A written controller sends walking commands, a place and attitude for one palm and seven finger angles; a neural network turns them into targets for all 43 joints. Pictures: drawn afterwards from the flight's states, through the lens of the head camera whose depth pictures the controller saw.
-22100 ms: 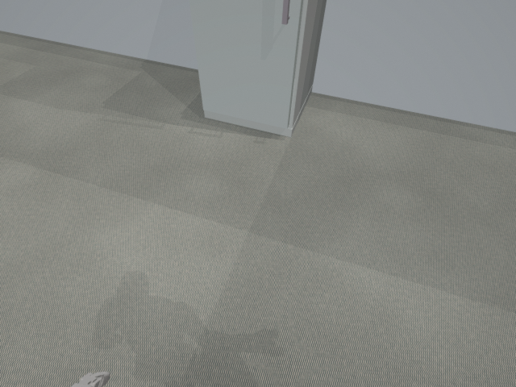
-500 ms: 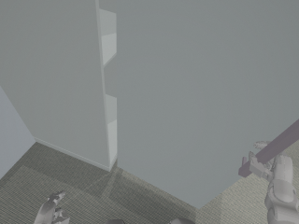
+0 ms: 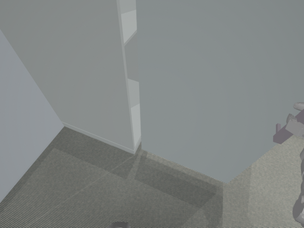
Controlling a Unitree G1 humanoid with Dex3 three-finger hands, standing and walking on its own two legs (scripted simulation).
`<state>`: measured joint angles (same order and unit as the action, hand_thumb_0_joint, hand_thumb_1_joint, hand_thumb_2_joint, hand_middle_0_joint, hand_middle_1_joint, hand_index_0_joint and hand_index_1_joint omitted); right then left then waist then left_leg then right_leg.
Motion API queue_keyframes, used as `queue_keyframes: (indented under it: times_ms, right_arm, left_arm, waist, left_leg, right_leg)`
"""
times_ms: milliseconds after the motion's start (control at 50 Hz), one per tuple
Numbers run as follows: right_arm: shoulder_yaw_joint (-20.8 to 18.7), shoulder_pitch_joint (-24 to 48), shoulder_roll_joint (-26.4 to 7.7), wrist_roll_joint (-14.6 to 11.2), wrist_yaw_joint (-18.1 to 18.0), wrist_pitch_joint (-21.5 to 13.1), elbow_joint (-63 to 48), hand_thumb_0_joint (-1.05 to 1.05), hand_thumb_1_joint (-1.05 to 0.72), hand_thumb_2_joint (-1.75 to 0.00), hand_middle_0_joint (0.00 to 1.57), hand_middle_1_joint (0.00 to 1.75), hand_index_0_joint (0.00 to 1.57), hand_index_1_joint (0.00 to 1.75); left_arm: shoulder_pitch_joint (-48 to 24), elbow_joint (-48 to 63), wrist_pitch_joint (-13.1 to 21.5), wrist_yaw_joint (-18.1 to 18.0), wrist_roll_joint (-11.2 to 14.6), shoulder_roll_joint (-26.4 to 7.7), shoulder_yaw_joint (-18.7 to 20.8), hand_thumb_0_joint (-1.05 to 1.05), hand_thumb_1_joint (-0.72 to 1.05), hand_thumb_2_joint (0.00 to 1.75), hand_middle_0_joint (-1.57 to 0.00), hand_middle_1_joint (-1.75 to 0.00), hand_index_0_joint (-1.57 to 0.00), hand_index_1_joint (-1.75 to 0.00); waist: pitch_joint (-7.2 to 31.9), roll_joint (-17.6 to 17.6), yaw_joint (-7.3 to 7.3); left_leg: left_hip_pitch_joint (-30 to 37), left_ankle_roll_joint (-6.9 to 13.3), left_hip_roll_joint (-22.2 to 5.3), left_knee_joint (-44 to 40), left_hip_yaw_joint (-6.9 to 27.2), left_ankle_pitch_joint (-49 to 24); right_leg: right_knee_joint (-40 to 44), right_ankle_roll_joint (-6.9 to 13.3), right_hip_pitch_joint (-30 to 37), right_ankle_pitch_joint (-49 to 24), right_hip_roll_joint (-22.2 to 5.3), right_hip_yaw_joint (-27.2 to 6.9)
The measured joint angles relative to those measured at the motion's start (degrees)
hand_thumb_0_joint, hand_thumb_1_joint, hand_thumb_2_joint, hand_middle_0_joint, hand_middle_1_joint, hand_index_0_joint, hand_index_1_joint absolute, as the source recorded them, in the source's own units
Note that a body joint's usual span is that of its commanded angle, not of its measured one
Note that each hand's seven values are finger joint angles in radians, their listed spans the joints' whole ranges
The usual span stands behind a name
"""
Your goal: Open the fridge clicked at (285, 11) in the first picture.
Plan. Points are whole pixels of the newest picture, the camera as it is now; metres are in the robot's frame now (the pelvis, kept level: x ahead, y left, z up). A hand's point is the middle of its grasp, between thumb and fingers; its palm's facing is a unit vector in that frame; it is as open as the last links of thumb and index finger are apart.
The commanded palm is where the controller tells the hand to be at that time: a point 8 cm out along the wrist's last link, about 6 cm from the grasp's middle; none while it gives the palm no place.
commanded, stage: stop walking and hold the door back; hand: right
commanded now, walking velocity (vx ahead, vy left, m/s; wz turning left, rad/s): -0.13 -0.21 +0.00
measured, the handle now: out of the picture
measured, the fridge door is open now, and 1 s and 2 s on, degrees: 90 83 81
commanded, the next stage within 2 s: loosen the grip on the handle in 0.84 s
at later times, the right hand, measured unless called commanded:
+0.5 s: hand (293, 102) +0.47 -0.36 +0.07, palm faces +0.43 +0.89 -0.18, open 5.9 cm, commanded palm +0.42 -0.43 +0.06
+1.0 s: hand (294, 104) +0.47 -0.36 +0.07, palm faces +0.41 +0.89 -0.18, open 5.9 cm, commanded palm +0.42 -0.41 +0.08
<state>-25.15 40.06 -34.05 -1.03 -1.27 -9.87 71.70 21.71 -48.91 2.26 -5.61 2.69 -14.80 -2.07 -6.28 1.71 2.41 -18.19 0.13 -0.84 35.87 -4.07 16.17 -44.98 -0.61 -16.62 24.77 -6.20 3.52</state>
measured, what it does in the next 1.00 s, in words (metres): steps on the spot: right foot, then left foot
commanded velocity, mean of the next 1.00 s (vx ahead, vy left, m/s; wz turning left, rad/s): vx -0.01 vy -0.02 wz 0.00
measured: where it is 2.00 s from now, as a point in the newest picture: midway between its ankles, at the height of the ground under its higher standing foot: outside the picture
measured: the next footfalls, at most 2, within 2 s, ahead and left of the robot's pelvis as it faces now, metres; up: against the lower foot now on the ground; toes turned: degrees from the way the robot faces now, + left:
right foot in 0.30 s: +0.14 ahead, -0.16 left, +0.00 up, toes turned +2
left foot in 0.56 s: +0.05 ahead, +0.08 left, +0.00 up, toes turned +6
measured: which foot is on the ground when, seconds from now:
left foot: down 0.00-0.32, up 0.34-0.54, down 0.56-1.00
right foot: up 0.00-0.28, down 0.30-1.00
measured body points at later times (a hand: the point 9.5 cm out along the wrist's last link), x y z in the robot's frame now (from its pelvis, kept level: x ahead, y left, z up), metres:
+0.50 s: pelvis +0.04 -0.05 +0.01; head +0.10 -0.06 +0.46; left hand +0.13 +0.23 -0.09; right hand +0.45 -0.41 +0.08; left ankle +0.01 +0.09 -0.70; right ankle +0.11 -0.16 -0.72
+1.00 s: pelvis +0.05 -0.04 +0.01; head +0.09 -0.06 +0.46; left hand +0.09 +0.25 -0.09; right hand +0.44 -0.41 +0.08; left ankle +0.01 +0.07 -0.72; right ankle +0.10 -0.16 -0.72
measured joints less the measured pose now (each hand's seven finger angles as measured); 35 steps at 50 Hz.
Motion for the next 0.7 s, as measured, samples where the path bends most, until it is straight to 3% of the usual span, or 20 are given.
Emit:
queue_keyframes:
  times_ms: [60, 120, 200, 300, 360, 440, 480, 540, 640, 700]
  right_arm:
    - [-3.9, 0.4, -1.2, -0.1, -0.4, 0.2, 2.2, 0.03, -0.59, -0.79, 0.39, 1.27, 0.45, 1.4]
    - [-4.7, 2.0, -2.2, -0.4, -0.1, 0.7, 5.9, 0.04, -0.59, -0.78, 0.37, 1.26, 0.45, 1.4]
    - [-4.7, 3.7, -3.0, 0.4, 1.3, 1.6, 8.7, 0.04, -0.59, -0.79, 0.36, 1.29, 0.45, 1.4]
    - [-3.3, 4.7, -1.8, 0.9, 2.3, 2.2, 8.6, 0.02, -0.56, -0.79, 0.4, 1.34, 0.45, 1.4]
    - [-3.0, 5.1, -2.1, 1.4, 2.2, 1.9, 7.3, 0.01, -0.55, -0.78, 0.42, 1.36, 0.45, 1.4]
    - [-3.0, 3.3, -2.3, 2.3, 1.1, 0.9, 3.1, 0.01, -0.59, -0.76, 0.41, 1.37, 0.45, 1.4]
    - [-4.0, 2.0, -2.0, 2.4, 1.1, 0.5, 0.9, 0.01, -0.61, -0.76, 0.4, 1.36, 0.45, 1.4]
    - [-4.8, 0.4, -2.6, 1.9, 1.6, 0.4, -1.5, 0.01, -0.6, -0.75, 0.4, 1.37, 0.45, 1.4]
    - [-6.9, -3.0, -1.6, 1.1, 1.8, -0.7, -2.3, 0.0, -0.59, -0.74, 0.41, 1.36, 0.45, 1.4]
    - [-6.4, -3.0, -1.0, 0.9, 2.3, 0.4, -1.7, -0.02, -0.58, -0.75, 0.42, 1.36, 0.45, 1.4]
  left_arm:
    - [-4.9, -0.5, -0.4, 0.7, 0.9, -2.3, 1.3, 0.02, 0.9, 0.9, -0.2, -0.3, -0.2, -0.3]
    - [-7.5, 0.3, 0.9, 1.0, 0.8, -4.9, 1.5, 0.01, 0.91, 0.9, -0.2, -0.3, -0.2, -0.3]
    - [-9.1, 2.4, 2.3, 0.7, 0.3, -8.1, 1.3, 0.01, 0.91, 0.9, -0.2, -0.3, -0.2, -0.3]
    - [-8.8, 4.8, 2.8, -0.9, 0.0, -10.5, 2.0, 0.01, 0.91, 0.9, -0.2, -0.3, -0.2, -0.3]
    - [-9.4, 5.3, 2.2, -1.4, -0.1, -7.7, 2.2, 0.01, 0.91, 0.9, -0.2, -0.3, -0.2, -0.3]
    - [-9.2, 8.0, 2.6, -1.0, -1.0, -3.1, 1.3, 0.01, 0.91, 0.9, -0.2, -0.3, -0.2, -0.3]
    - [-8.5, 8.8, 3.2, -0.5, -1.2, -1.4, 0.6, 0.01, 0.91, 0.9, -0.2, -0.3, -0.2, -0.3]
    - [-6.6, 9.5, 3.2, 0.1, -1.0, 0.5, -0.5, 0.01, 0.91, 0.9, -0.2, -0.3, -0.2, -0.3]
    - [-5.4, 7.7, 1.7, 0.2, -0.7, -0.8, -0.9, 0.01, 0.9, 0.9, -0.2, -0.3, -0.2, -0.3]
    - [-4.4, 5.8, 0.7, -0.2, -0.2, -2.1, -0.7, 0.01, 0.9, 0.9, -0.2, -0.3, -0.2, -0.3]
  waist:
    - [-2.5, 1.3, 1.96]
    - [-2.6, 1.0, 2.2]
    - [-2.2, 0.4, 2.18]
    - [-0.6, 1.1, 1.27]
    - [0.2, -2.6, 0.46]
    - [0.5, -3.5, 0.97]
    - [0.3, -2.7, 1.36]
    - [0.6, -2.7, 1.15]
    - [-0.5, 1.9, 2.51]
    - [0.2, 1.7, 2.15]
  left_leg:
    - [1.3, 0.7, 0.5, 0.6, -0.1, 1.6]
    - [2.9, 0.3, 0.1, -2.1, 0.6, 0.8]
    - [4.8, -0.7, -0.7, -4.6, 1.2, 0.1]
    - [5.7, -2.5, -0.3, -2.5, 1.9, 2.6]
    - [4.0, -3.1, -2.1, 1.2, 4.3, 5.7]
    - [-1.8, -2.3, -0.2, 11.8, 4.7, 11.3]
    - [-2.2, -2.0, 0.3, 10.0, 3.4, 10.6]
    - [1.1, -1.9, -0.1, -0.2, 2.1, 4.4]
    - [3.9, -0.8, 1.5, -3.8, 0.9, 3.1]
    - [4.8, -1.4, 1.0, -2.9, 1.4, 4.2]
  right_leg:
    - [-17.2, 1.0, -7.6, 2.8, 2.9, -4.6]
    - [-20.5, 0.6, -12.6, 0.9, 3.3, -4.7]
    - [-9.7, 0.3, -12.9, -5.1, 2.0, -3.3]
    - [7.4, 0.0, -5.6, -14.2, 1.2, -1.7]
    - [8.5, 1.0, -4.2, -10.5, 2.8, 0.8]
    - [12.0, 1.6, -4.5, -12.7, 2.5, 1.9]
    - [13.1, 1.6, -5.1, -13.5, 2.1, 1.7]
    - [11.3, 1.2, -6.8, -12.5, 2.0, 2.3]
    - [6.9, 0.4, -7.8, -9.6, 0.9, 0.1]
    - [6.1, 0.9, -6.6, -8.2, 1.9, -0.5]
